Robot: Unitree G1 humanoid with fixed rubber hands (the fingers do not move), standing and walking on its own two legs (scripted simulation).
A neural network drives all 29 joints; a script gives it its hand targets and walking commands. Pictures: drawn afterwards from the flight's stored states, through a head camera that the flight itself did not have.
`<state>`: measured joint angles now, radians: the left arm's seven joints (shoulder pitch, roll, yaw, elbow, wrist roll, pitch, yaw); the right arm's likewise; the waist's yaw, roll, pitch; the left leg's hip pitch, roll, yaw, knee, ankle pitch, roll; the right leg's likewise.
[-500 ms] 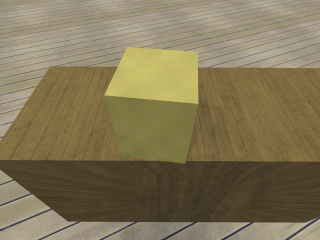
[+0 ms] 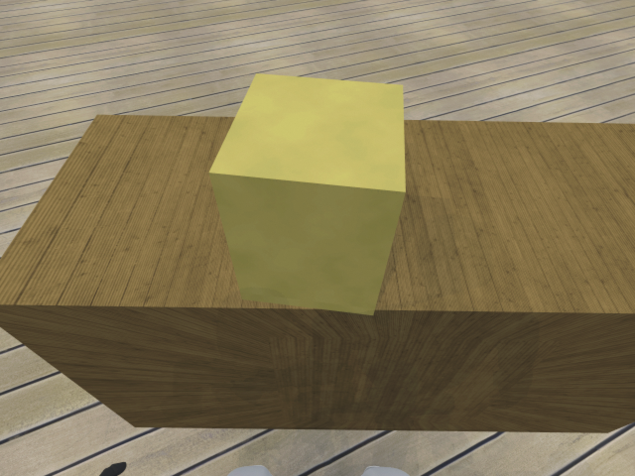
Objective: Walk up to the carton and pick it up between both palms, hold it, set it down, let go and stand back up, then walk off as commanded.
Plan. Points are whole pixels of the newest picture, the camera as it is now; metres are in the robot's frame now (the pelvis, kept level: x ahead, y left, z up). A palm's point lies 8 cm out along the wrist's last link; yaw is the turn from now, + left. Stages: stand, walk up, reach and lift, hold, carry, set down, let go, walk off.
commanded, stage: reach and lift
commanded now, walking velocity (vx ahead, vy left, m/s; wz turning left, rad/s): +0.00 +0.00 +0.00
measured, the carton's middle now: (317, 199) +0.47 +0.02 +0.09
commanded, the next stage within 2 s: none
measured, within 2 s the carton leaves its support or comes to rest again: neither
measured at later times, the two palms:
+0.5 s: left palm (124, 437) +0.19 +0.26 -0.07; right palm (563, 465) +0.16 -0.29 -0.06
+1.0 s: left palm (118, 448) +0.16 +0.24 -0.01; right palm out of the picture +0.13 -0.23 +0.01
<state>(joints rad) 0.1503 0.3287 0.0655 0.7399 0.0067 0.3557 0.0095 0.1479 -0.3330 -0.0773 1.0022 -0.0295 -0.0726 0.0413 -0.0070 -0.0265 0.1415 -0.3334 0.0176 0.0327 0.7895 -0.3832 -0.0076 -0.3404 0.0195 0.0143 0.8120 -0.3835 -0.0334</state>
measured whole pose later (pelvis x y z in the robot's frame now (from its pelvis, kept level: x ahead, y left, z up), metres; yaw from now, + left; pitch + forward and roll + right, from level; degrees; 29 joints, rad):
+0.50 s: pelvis +0.01 +0.00 +0.01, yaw +0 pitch -2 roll +1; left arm 0.14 0.29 0.05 0.31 0.06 0.45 0.01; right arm 0.14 -0.32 -0.09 0.65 -0.03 -0.08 0.05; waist -0.01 -0.05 0.18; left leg -0.33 0.02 0.03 0.71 -0.33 -0.01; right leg -0.34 0.02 0.01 0.73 -0.35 -0.01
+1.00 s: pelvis -0.03 -0.02 +0.02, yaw +0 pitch -4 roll +3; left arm 0.19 0.30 0.10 0.13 -0.10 0.33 -0.04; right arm 0.42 -0.18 0.03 -0.01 -0.01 0.10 -0.14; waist 0.02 -0.08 0.18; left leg -0.27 -0.01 0.04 0.49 -0.16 -0.02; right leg -0.34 -0.01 0.02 0.65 -0.25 -0.03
